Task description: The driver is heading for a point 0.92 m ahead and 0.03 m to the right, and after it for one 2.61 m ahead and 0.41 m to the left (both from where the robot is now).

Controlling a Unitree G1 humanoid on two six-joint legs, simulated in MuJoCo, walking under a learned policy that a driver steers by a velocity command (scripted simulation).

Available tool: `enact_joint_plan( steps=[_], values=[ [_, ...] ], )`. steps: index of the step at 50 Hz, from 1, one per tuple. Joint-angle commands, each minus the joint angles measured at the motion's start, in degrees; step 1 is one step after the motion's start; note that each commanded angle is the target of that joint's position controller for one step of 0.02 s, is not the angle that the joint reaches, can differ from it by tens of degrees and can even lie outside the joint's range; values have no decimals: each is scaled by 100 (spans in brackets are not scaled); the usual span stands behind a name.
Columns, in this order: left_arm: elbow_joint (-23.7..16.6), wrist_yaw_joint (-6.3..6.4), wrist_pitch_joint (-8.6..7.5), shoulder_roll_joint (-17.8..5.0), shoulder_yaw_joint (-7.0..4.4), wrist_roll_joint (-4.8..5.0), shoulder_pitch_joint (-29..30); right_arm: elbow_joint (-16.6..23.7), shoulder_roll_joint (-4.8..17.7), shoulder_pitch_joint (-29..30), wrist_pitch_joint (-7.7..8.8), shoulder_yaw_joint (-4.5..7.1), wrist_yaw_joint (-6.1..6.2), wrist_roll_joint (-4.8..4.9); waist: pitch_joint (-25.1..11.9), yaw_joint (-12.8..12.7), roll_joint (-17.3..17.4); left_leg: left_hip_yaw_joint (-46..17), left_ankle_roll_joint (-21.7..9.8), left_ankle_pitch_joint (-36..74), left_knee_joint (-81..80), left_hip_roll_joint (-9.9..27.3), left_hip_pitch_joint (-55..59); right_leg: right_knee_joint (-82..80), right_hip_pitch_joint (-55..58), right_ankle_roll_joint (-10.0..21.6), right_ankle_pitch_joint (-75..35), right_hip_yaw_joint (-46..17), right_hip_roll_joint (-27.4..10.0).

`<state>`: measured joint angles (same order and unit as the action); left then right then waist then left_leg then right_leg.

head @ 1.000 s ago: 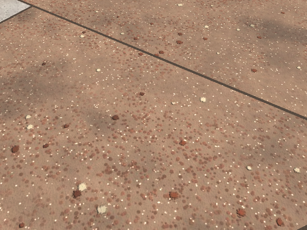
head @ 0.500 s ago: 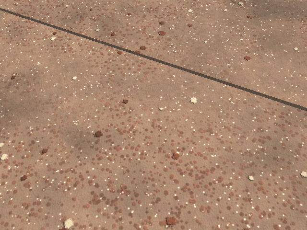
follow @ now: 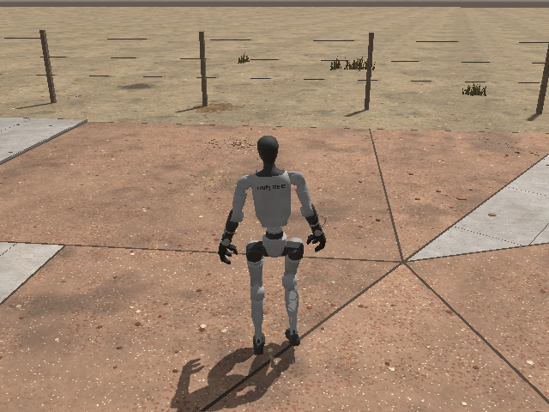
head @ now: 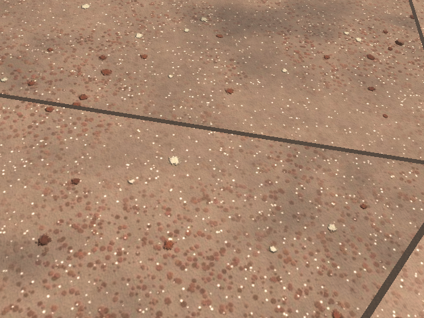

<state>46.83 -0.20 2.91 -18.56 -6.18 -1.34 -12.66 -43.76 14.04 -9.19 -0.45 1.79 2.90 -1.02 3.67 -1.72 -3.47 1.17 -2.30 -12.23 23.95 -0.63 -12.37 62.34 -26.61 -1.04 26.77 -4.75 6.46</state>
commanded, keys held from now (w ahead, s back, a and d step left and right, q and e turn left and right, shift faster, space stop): e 0.24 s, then no key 0.10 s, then w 0.66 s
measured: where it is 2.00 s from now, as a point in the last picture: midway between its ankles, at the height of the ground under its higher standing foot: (251, 241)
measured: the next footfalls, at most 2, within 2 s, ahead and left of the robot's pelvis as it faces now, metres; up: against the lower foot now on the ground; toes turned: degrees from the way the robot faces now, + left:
right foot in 0.36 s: +0.00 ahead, -0.12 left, +0.00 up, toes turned -12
left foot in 0.92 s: +0.32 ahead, +0.02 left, +0.00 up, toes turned -11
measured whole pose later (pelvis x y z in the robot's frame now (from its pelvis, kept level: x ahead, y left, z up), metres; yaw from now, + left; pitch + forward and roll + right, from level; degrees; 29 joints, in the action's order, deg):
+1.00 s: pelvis +0.20 -0.03 -0.02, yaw -15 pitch +1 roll -1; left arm 53.7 -0.5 -3.5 -15.0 -1.9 -1.0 -24.0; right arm -43.2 14.7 -8.4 3.4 2.5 -1.2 -2.1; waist 2.0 -2.6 -1.0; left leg 4.8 -4.2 -11.2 33.1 -0.5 -22.4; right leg 53.7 -9.2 4.3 25.2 -2.9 2.1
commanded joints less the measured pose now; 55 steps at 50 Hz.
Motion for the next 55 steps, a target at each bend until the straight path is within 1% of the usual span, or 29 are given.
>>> enact_joint_plan(
  steps=[1, 8, 13, 15, 16, 17, 18, 19, 20, 21, 22, 23, 24, 26, 27, 30, 34, 40, 43, 44, 45, 46, 47, 48, 49, 50, 51, 53, 55],
  values=[
    [-217, -148, 89, -403, -72, 51, -386, 413, 757, -13, 61, 170, -13, -57, -533, -9, 1171, -679, -842, 3235, -489, 1308, 714, 737, -427, -209, -255, 152, -199],
    [-609, -253, 184, -257, 66, 53, 289, 316, 994, -509, 92, 288, -80, -67, -506, 286, 1215, -475, -1033, 2691, -508, 1711, 1150, -576, -389, -220, -226, 381, -534],
    [-854, -290, 155, -174, 158, 115, 475, 334, 1188, -450, 62, 361, -205, -90, -545, 339, 1408, -118, -918, 2409, -302, 1775, 628, -1855, 677, 51, -76, 778, -561],
    [-872, -257, 106, -160, 174, 119, 358, 293, 1264, -464, 21, 384, -242, -52, -584, 277, 1411, -123, -830, 2410, -41, 1785, 580, -2572, 1046, 191, -241, 845, -480],
    [-803, -223, 54, -122, 187, 78, 137, 287, 1258, -376, -14, 378, -254, 7, -616, 107, 1271, 13, -661, 2226, 261, 1691, 394, -3350, 1488, 280, -786, 890, -418],
    [-739, -159, -30, -193, 190, -9, -38, 231, 1182, -480, -49, 358, -268, 39, -654, -3, 915, 208, -342, 1710, 675, 1550, 12, -4291, 2071, 331, -1606, 660, -465],
    [-742, -88, -136, -556, 150, -106, -222, 317, 702, -734, -85, 232, -318, -31, -894, 46, -464, 679, 87, -434, 1872, 1068, -990, -4967, 2929, 520, -1595, -1007, -1711],
    [-755, -73, -148, -1336, -43, 5, -435, 666, 445, -467, -148, 119, -277, -72, -674, -57, -1332, 648, 254, -2464, 2653, 136, -2050, -5008, 2652, 1433, -1871, -2491, -2941],
    [-602, -65, -149, -1084, -24, 38, -737, 634, 869, -194, -210, 216, -259, -126, -557, -323, -738, 48, 231, -2317, 3217, 377, -2145, -5046, 2485, 1733, -1099, -2332, -2831],
    [-562, -64, -148, -624, 148, 24, -493, 583, 898, -136, -208, 246, -344, -69, -180, -136, -565, -91, 182, -1796, 3235, 465, -2276, -5301, 2277, 1595, 52, -1960, -2461],
    [-578, -53, -148, -356, 249, 11, -150, 468, 918, -224, -154, 266, -437, -30, 122, 49, -571, -117, 174, -1285, 2994, 508, -2267, -5584, 2111, 1311, 636, -1655, -2075],
    [-581, -5, -198, -314, 282, 30, -38, 372, 969, -320, -109, 301, -508, -89, 208, 103, -722, -45, 198, -899, 2946, 491, -2277, -5725, 2222, 1164, 450, -1446, -1836],
    [-541, 13, -270, -292, 298, 35, -94, 224, 967, -480, -74, 309, -551, -146, 142, 124, -608, -2, 210, -593, 3048, 464, -2222, -5722, 2355, 1130, -55, -1233, -1707],
    [-424, -14, -422, -391, 279, 55, -329, 101, 856, -568, -26, 304, -590, -137, -28, 157, -211, 13, 212, -247, 3129, 441, -2285, -5668, 2614, 1135, -646, -1027, -1693],
    [-367, -28, -486, -419, 268, 61, -438, 94, 802, -502, -9, 298, -596, -120, -28, 135, -155, 8, 225, -140, 3097, 449, -2397, -5685, 2700, 1164, -718, -992, -1713],
    [-207, -33, -585, -402, 262, 67, -722, 150, 750, -175, 18, 301, -589, -108, 132, 20, -232, -8, 314, 69, 2885, 504, -2802, -5844, 2808, 1293, -573, -1011, -1789],
    [-4, -11, -655, -399, 253, 56, -1048, 240, 627, 194, 81, 272, -576, -120, 240, -97, -118, -4, 395, 247, 2400, 538, -3041, -5881, 2926, 1441, -817, -948, -1896],
    [288, 9, -751, -421, 243, 21, -1366, 522, 497, 803, 191, 188, -589, -87, 439, -199, -151, 71, 201, 346, 1445, 467, -2651, -5598, 2843, 1422, -1918, -632, -1949],
    [378, 24, -769, -532, 219, 22, -1306, 595, 530, 695, 239, 190, -555, -69, 347, -51, -192, 237, -49, 102, 1075, 298, -1863, -5257, 2708, 1273, -2975, -515, -2034],
    [390, 23, -770, -580, 213, 20, -1206, 529, 557, 407, 254, 212, -514, -59, 228, 118, -189, 322, -146, 50, 900, 153, -1282, -4965, 2580, 1169, -3641, -421, -1996],
    [410, 18, -761, -629, 205, 33, -1096, 349, 598, -165, 283, 258, -452, -65, -54, 430, -63, 441, -244, 158, 585, -64, -405, -4224, 2425, 1041, -4601, -199, -1826],
    [432, 9, -759, -544, 238, 35, -1133, 35, 795, -1065, 343, 348, -370, -123, -643, 765, 256, 368, -370, 93, 411, -82, 863, -2949, 2028, 903, -4890, 142, -1457],
    [245, -4, -774, -201, 360, 118, -1219, -73, 1329, -2025, 406, 469, -285, -258, -1466, 1090, 1044, -1421, -747, -1312, -50, 1370, 2338, -990, 772, 682, -3285, 489, -998],
    [173, -12, -786, 91, 393, 126, -1571, -175, 1804, -2233, 412, 538, -326, -209, -1714, 819, 2057, -4082, -1152, -1774, -1040, 2487, 2832, 425, -638, 565, 298, 360, -34],
    [233, 0, -746, -268, 302, -4, -1290, -175, 1401, -1695, 376, 451, -363, -54, -1009, 576, 1212, -3967, -1101, -2018, -1164, 2284, 2116, 956, -985, 701, -22, -178, -422],
    [216, -59, -753, -300, 287, -1, -1063, -56, 1004, -1101, 377, 349, -395, -7, -441, 343, 746, -3052, -1001, -1725, -1165, 2086, 1385, 837, -966, 740, -617, -69, -741],
    [215, -97, -755, -178, 319, 11, -909, -21, 755, -790, 409, 273, -418, -14, -256, 227, 594, -2387, -875, -1028, -1315, 1773, 926, 526, -778, 724, -985, 32, -952],
    [326, -149, -635, -59, 349, -72, -1006, -106, 530, -687, 492, 186, -403, 7, -203, 45, 817, -1525, -736, 105, -1495, 1341, 525, 253, -421, 592, -1254, 205, -1132],
    [339, -195, -561, 17, 360, -80, -946, -275, 566, -953, 590, 188, -403, 40, -219, 5, 778, -1173, -806, 1055, -1559, 1267, 516, 207, -472, 494, -1408, 334, -1148]
  ],
)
